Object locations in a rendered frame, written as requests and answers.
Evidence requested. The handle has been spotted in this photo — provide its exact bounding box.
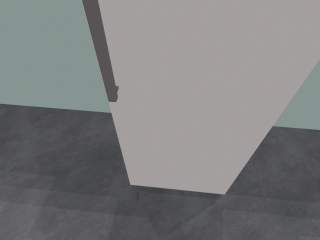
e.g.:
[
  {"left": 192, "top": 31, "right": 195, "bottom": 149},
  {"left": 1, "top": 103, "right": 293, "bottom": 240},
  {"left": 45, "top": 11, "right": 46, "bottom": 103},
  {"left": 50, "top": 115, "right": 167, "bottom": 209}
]
[{"left": 82, "top": 0, "right": 119, "bottom": 102}]

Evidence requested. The fridge door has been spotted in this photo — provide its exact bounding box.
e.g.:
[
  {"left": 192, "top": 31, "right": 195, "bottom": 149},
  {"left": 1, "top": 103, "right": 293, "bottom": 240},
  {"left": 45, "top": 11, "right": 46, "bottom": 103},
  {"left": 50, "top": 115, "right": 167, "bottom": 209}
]
[{"left": 82, "top": 0, "right": 320, "bottom": 195}]

